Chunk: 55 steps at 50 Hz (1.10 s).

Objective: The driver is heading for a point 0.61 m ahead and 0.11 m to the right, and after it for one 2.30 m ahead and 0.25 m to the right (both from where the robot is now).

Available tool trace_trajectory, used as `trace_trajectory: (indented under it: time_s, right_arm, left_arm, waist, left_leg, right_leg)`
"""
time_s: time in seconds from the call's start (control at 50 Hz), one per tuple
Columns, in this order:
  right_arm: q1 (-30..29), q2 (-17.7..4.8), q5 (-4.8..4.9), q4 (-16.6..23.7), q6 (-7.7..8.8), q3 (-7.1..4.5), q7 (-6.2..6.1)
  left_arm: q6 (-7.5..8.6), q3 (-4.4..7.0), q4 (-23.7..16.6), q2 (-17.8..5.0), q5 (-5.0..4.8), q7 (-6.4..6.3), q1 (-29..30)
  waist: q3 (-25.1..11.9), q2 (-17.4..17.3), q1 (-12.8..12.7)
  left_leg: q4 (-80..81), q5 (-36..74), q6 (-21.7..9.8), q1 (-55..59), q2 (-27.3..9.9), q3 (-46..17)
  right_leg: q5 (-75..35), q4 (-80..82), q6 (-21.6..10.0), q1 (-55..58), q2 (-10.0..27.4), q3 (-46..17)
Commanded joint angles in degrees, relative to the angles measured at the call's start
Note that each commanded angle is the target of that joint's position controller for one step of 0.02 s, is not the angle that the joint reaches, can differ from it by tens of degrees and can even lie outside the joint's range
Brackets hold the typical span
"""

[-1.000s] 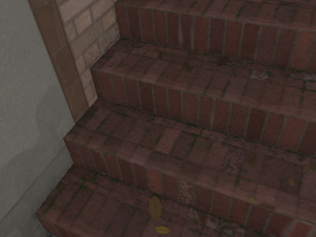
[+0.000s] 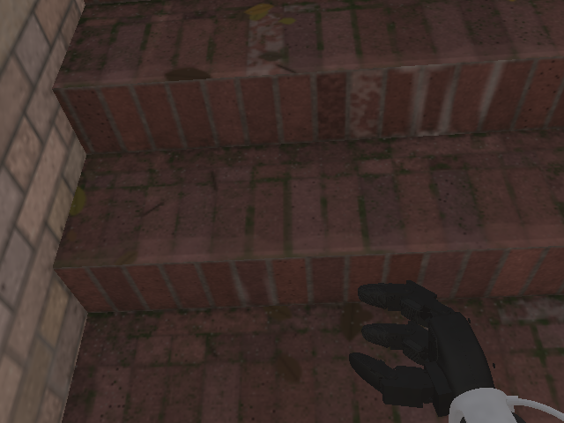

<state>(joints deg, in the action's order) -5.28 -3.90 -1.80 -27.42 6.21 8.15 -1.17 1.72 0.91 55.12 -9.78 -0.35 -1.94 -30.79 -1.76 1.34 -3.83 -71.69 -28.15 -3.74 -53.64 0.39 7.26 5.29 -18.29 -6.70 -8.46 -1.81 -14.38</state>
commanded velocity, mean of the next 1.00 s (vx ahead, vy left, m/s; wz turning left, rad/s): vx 0.43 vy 0.00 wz -0.26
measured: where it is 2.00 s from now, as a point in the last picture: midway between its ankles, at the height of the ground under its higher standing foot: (499, 210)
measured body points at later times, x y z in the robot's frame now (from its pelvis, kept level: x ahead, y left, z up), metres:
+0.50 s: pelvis +0.26 -0.09 +0.13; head +0.30 -0.09 +0.57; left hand +0.54 -0.08 +0.07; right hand +0.07 -0.23 +0.00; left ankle +0.12 +0.13 -0.60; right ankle +0.40 -0.27 -0.39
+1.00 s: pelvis +0.51 -0.23 +0.33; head +0.50 -0.26 +0.78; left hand +0.54 -0.02 +0.19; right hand +0.71 -0.41 +0.25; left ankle +0.67 -0.19 -0.22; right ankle +0.42 -0.27 -0.42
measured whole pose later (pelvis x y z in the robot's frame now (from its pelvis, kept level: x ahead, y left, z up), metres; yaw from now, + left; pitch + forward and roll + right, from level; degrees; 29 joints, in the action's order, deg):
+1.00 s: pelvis +0.51 -0.23 +0.33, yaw -13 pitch +2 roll +3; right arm -1.4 -2.1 -0.7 -41.8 -0.3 6.5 1.1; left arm -0.1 -4.2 59.7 -7.1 1.8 -3.0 -21.8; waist -3.4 -0.6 0.4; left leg -86.0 -15.0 -6.8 -60.7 0.9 10.2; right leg 7.5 -15.7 -2.1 -1.5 5.0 19.2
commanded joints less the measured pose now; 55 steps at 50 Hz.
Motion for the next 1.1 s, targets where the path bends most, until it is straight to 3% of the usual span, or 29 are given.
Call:
trace_trajectory:
  time_s: [0.02, 0.04, 0.06, 0.08, 0.14, 0.18, 0.24, 0.34, 0.42, 0.46, 0.48, 0.5, 0.54, 0.56, 0.58, 0.6, 0.62, 0.64, 0.66, 0.68, 0.76, 0.82, 0.88, 0.98, 1.02, 1.04, 1.06, 1.08, 1.1]
  right_arm:
    - [37.46, -24.97, -2.64, -9.60, -0.32, -11.24, -0.71]
    - [34.97, -21.00, -3.67, -11.47, -1.54, -11.06, -2.23]
    - [27.41, -16.32, 0.52, -13.04, -2.75, -10.29, -2.33]
    - [23.42, -10.19, 0.28, -17.07, -3.70, -9.10, -1.67]
    - [18.98, 2.31, -0.40, -26.61, -2.98, -6.21, 0.82]
    - [22.54, -1.47, 0.64, -29.14, -2.63, -7.37, 1.67]
    - [23.05, -6.05, -0.17, -27.40, -2.30, -8.06, 1.14]
    - [41.19, -10.72, -0.69, -28.59, -2.72, -9.69, -2.19]
    - [42.23, -10.35, 1.17, -26.61, -3.84, -9.72, -2.93]
    - [43.19, -13.25, 3.44, -27.87, -4.59, -10.39, -3.99]
    - [43.15, -12.92, 3.66, -30.99, -4.07, -9.43, -3.61]
    - [46.12, -18.19, 2.46, -33.10, -2.84, -9.89, -2.50]
    - [38.37, -30.33, 3.52, -30.03, -0.79, -12.44, -1.11]
    - [38.50, -22.85, 3.23, -27.37, 1.51, -10.95, 0.35]
    - [40.39, -16.13, 2.03, -28.02, 3.69, -9.61, 2.66]
    - [37.54, -14.98, 5.10, -29.71, 4.44, -11.69, 3.75]
    - [25.51, -10.79, 6.51, -22.87, 3.28, -11.19, 3.20]
    - [16.49, -5.78, 4.92, -16.17, 2.57, -9.53, 2.13]
    - [15.65, -4.80, 4.19, -14.93, 1.84, -9.07, 1.29]
    - [14.65, -0.70, 3.21, -12.77, 1.14, -6.81, 1.78]
    - [20.59, 2.15, 4.14, -15.09, -3.17, -3.95, 1.99]
    - [16.95, -0.11, 3.44, -11.65, -5.27, -3.19, 1.25]
    - [2.98, -2.27, 3.57, -8.99, -5.83, -2.41, 0.93]
    - [2.45, -3.64, -0.05, -10.28, -5.81, -3.97, 2.48]
    - [9.98, -9.54, -1.50, -12.35, -6.05, -6.49, 3.38]
    - [14.02, -11.02, -1.80, -13.57, -6.00, -7.58, 3.71]
    - [18.69, -17.49, -2.28, -14.53, -6.75, -10.22, 2.79]
    - [16.01, -21.15, -3.89, -11.97, -7.43, -11.45, 0.26]
    - [15.58, -18.55, -4.86, -10.76, -5.94, -10.30, -0.40]
  left_arm:
    - [4.09, 2.62, -12.93, -8.38, 1.46, 1.73, 18.60]
    - [5.41, 2.16, -12.03, -5.74, 1.97, 3.99, 16.92]
    - [5.51, 1.87, -14.64, -3.14, 0.45, 5.27, 18.01]
    - [4.23, -0.26, -17.69, 0.34, -0.11, 5.71, 22.52]
    - [1.41, -1.88, -16.90, 2.47, -2.78, 5.16, 11.96]
    - [1.10, -3.43, -19.52, 5.48, -3.53, 4.76, 14.51]
    - [0.03, -3.56, -23.28, 2.40, -3.42, 3.99, 20.09]
    - [-1.43, -4.33, -28.32, 5.16, -4.21, 2.31, 30.70]
    - [-1.52, -5.57, -35.70, 5.80, -3.07, 3.38, 43.45]
    - [-1.08, -7.61, -38.46, 6.73, -2.82, 5.24, 50.99]
    - [-0.26, -7.43, -38.97, 5.98, -4.46, 6.11, 50.68]
    - [0.18, -5.19, -36.68, 2.93, -2.73, 5.21, 41.94]
    - [-0.65, 0.85, -29.83, -8.27, -1.58, 4.36, 16.25]
    - [-2.46, 3.93, -25.64, -16.29, -0.03, 3.40, 10.04]
    - [-3.38, 4.25, -20.34, -20.04, 1.59, 1.71, 1.87]
    - [-1.72, 2.16, -17.49, -13.40, 4.73, 2.05, 1.17]
    - [-0.31, 1.84, -13.35, -11.51, 3.15, 3.05, 4.05]
    - [1.13, 1.07, -8.09, -7.69, 1.05, 3.77, 7.01]
    - [2.18, -0.61, -5.96, -1.36, 1.57, 4.76, 11.00]
    - [2.71, -1.44, -3.67, 0.95, 3.04, 5.49, 13.63]
    - [2.77, -4.17, -0.48, 4.68, 4.63, 4.49, 14.72]
    - [1.40, -5.82, -0.22, 1.60, 3.53, 4.14, 18.50]
    - [0.65, -6.18, 1.14, -2.91, 2.44, -0.25, 12.09]
    - [-1.73, -0.06, 2.38, -19.27, 2.00, -2.48, 7.87]
    - [-2.51, 0.67, -1.50, -17.47, 1.29, -1.96, 12.36]
    - [-2.48, 1.21, -3.21, -17.03, 0.53, -1.80, 14.03]
    - [-0.83, 0.72, -7.78, -13.95, 2.58, -1.07, 16.71]
    - [0.66, 0.12, -9.03, -9.58, 3.60, 0.67, 20.76]
    - [1.79, 0.51, -9.84, -8.30, 1.90, 2.80, 19.96]
  waist:
    - [-32.87, -22.94, 17.98]
    - [-32.18, -26.75, 15.56]
    - [-14.57, -14.14, 10.48]
    - [-1.49, -6.71, 7.03]
    - [7.57, 2.89, -3.55]
    - [8.06, 2.88, -3.15]
    - [7.96, 0.51, -1.67]
    - [8.05, -9.09, 8.30]
    - [11.25, -9.33, 10.14]
    - [11.90, -9.52, 11.31]
    - [11.07, -12.55, 8.80]
    - [2.10, -18.49, 5.06]
    - [-12.22, -23.88, -10.40]
    - [-20.84, -10.71, -10.41]
    - [-34.61, 13.00, -6.68]
    - [-36.97, 4.39, -7.03]
    - [-25.33, 2.37, -4.95]
    - [-9.16, 2.28, -1.98]
    - [-3.30, 1.01, 1.36]
    - [-0.28, -1.89, 5.06]
    - [4.39, 0.90, 10.64]
    - [7.39, 1.49, 14.01]
    - [5.72, 8.15, 9.41]
    - [-8.78, 11.39, 9.38]
    - [-10.38, 12.84, 10.37]
    - [-11.31, 7.89, 12.34]
    - [-12.62, -5.26, 12.64]
    - [-14.68, -15.61, 11.57]
    - [-14.00, -10.54, 8.81]
  left_leg:
    - [43.37, -11.91, -13.13, 63.40, -16.39, -51.82]
    - [58.08, -22.90, -18.83, 63.10, -24.75, -81.43]
    - [57.03, -31.68, -15.62, 50.89, -25.45, -72.76]
    - [54.66, -27.05, -13.31, 38.41, -23.85, -60.86]
    - [48.52, -1.48, -2.69, 23.57, -15.39, -24.50]
    - [50.01, 6.79, -0.94, 28.26, -14.62, -13.65]
    - [52.82, 17.08, -3.45, 27.38, -13.87, -4.54]
    - [56.63, 15.93, -4.21, 55.04, -21.76, -7.48]
    - [66.51, 8.56, -3.02, 56.79, -21.04, -3.84]
    - [78.30, 13.18, -5.94, 47.81, -20.11, 1.12]
    - [75.52, 45.37, -5.87, 39.63, -18.71, 5.91]
    - [63.88, 95.77, -8.28, 43.02, -20.14, 6.70]
    - [43.22, 116.65, -4.93, 53.86, -18.63, 3.69]
    - [21.56, 92.50, 0.19, 31.42, -13.61, -3.48]
    - [-9.21, 21.23, 3.17, 27.49, 0.40, -12.05]
    - [-31.66, 19.45, 2.39, 22.50, 2.99, -28.55]
    - [-41.17, 20.37, 0.42, 14.14, 1.49, -25.70]
    - [-42.23, 21.58, -2.17, 6.15, -0.67, -21.40]
    - [-45.88, 24.83, -4.43, 1.81, -1.76, -21.89]
    - [-50.60, 28.05, -6.35, -0.42, -1.98, -22.71]
    - [-61.58, 28.80, -7.29, -17.69, 0.89, -19.86]
    - [-51.77, 36.05, -4.83, -17.49, 2.44, -12.47]
    - [-33.02, 38.26, 0.62, -5.13, 2.17, 1.65]
    - [-9.74, 3.12, -4.02, 7.73, 1.26, 4.43]
    - [4.86, -7.25, -6.41, 10.49, 4.64, 1.24]
    - [21.13, -0.55, -7.62, 19.91, 4.84, -5.20]
    - [26.31, 14.43, -13.85, 36.59, -1.20, -27.27]
    - [45.33, 14.14, -22.45, 39.44, -10.65, -55.73]
    - [48.99, 10.86, -19.78, 34.83, -13.13, -58.06]
  right_leg:
    - [-32.79, -48.98, -4.48, -20.87, -0.77, -1.34]
    - [1.08, -79.66, -1.22, -37.08, -9.01, -10.40]
    - [4.72, -92.68, 0.39, -46.49, -5.92, -7.18]
    - [7.02, -103.52, 0.19, -51.52, -5.50, -2.30]
    - [2.46, -108.40, -0.98, -50.06, -0.22, 1.36]
    - [1.32, -106.81, -0.69, -57.36, 1.94, 2.01]
    - [-3.76, -97.16, 3.79, -58.41, 5.45, 2.74]
    - [8.08, -114.97, 6.84, -83.75, 7.32, 6.87]
    - [7.85, -93.46, 7.11, -81.71, 13.80, 12.44]
    - [10.41, -67.56, 6.16, -58.76, 13.87, 24.09]
    - [14.79, -56.73, 3.65, -35.98, 10.33, 30.22]
    - [20.36, -61.26, 1.51, -19.66, 0.88, 35.96]
    - [12.28, -40.12, -3.92, -2.34, -2.88, 23.21]
    - [17.64, -27.50, -10.82, 20.52, 6.67, -8.12]
    - [8.61, -2.43, -17.99, 25.43, 23.78, -40.35]
    - [21.31, 3.88, -14.35, 21.15, 25.78, -46.39]
    - [33.70, 3.74, -8.36, 12.58, 25.42, -39.04]
    - [31.88, 1.15, -5.18, 1.54, 22.30, -28.34]
    - [23.21, -2.58, -3.13, -5.34, 20.98, -18.32]
    - [13.58, -5.22, 0.15, -10.27, 19.48, -8.63]
    - [-9.39, -2.56, 5.67, -12.81, 16.81, 17.47]
    - [-9.64, 0.67, 9.53, -24.29, 11.94, 30.24]
    - [-18.24, 7.83, 6.65, -30.93, 11.33, 34.23]
    - [-90.12, -0.66, 1.83, 9.04, 19.73, 33.74]
    - [-99.10, -12.70, -1.20, 19.35, 23.03, 29.05]
    - [-87.49, -21.79, -1.80, 14.84, 20.84, 27.18]
    - [-57.13, -39.83, 1.13, -11.06, 11.93, 24.75]
    - [6.30, -71.98, 5.43, -29.31, -2.02, 15.15]
    - [12.49, -88.66, 4.30, -33.90, -1.40, 3.37]
Velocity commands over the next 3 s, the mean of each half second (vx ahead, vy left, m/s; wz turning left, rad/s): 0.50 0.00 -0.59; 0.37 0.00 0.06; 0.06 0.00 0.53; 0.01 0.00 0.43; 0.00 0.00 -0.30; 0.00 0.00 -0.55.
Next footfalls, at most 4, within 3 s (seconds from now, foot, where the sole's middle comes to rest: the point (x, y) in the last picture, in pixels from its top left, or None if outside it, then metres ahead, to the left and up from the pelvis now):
0.54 right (505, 376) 0.45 -0.30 -0.47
1.04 left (452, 208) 0.69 -0.21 -0.30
1.60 right None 0.74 -0.44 -0.30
2.00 left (400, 198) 0.71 -0.12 -0.30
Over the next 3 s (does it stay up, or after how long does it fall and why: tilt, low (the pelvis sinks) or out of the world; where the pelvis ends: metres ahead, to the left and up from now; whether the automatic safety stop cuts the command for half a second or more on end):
stays up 0.67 -0.24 0.47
